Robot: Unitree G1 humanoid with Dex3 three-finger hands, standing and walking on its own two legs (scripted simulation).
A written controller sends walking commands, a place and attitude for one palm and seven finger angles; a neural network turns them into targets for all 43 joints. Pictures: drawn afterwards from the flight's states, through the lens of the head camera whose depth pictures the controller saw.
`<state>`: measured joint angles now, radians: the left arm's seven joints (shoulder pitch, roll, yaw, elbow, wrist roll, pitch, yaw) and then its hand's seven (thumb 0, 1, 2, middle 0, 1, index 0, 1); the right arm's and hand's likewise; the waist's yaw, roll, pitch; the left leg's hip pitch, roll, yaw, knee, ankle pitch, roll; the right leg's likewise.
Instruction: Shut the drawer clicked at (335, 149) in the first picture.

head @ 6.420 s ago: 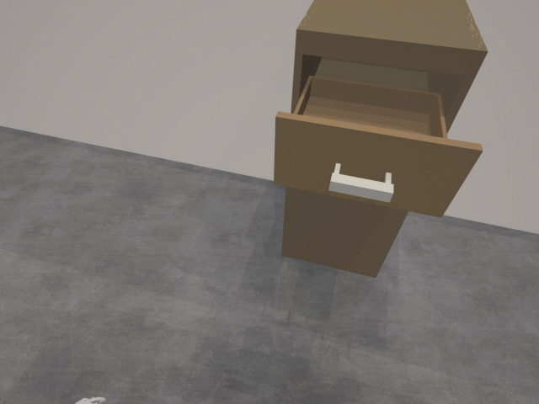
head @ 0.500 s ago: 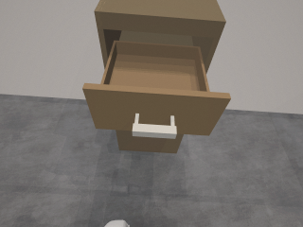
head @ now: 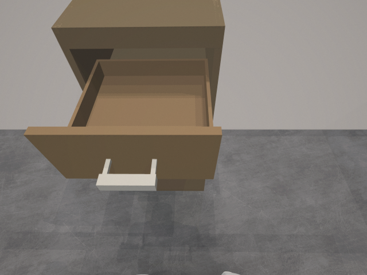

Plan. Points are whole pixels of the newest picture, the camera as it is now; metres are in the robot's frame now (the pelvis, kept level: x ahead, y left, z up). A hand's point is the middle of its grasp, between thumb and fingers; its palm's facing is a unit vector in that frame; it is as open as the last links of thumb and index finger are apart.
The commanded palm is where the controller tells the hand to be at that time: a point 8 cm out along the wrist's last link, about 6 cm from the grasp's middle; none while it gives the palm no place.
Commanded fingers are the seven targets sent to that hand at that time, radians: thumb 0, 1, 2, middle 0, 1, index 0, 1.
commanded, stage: shuffle to correct the standing spot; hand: left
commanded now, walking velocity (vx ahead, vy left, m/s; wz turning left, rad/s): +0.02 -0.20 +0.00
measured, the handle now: (129, 172) +0.31 +0.13 +0.06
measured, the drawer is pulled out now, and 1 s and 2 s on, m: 0.28 0.28 0.28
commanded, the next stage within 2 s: come to a stop and stand still in 0.10 s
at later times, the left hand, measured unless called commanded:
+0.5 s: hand out of the picture +0.04 +0.09 -0.16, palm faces +0.06 -0.98 -0.21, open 7.3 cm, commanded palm none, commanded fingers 0.00 0.90 0.90 -0.20 -0.30 -0.20 -0.30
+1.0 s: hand out of the picture +0.00 +0.12 -0.16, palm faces +0.06 -0.98 -0.19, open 7.4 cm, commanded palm none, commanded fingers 0.00 0.90 0.90 -0.20 -0.30 -0.20 -0.30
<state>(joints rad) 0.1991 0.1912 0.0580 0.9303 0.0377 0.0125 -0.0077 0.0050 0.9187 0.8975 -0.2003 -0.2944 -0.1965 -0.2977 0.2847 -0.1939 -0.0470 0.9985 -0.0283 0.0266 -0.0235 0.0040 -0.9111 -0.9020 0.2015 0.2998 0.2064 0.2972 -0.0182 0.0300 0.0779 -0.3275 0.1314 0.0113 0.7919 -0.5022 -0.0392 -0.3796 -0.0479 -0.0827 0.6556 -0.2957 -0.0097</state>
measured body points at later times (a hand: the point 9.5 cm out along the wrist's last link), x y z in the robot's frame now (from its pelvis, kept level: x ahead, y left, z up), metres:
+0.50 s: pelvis +0.04 -0.08 +0.02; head +0.07 -0.09 +0.47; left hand +0.04 +0.14 -0.14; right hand +0.10 -0.31 -0.14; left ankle +0.02 +0.02 -0.72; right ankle +0.02 -0.18 -0.72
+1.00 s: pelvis -0.01 -0.06 +0.02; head -0.01 -0.05 +0.47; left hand +0.00 +0.17 -0.14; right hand +0.01 -0.29 -0.13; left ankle -0.01 +0.05 -0.72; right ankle -0.01 -0.17 -0.70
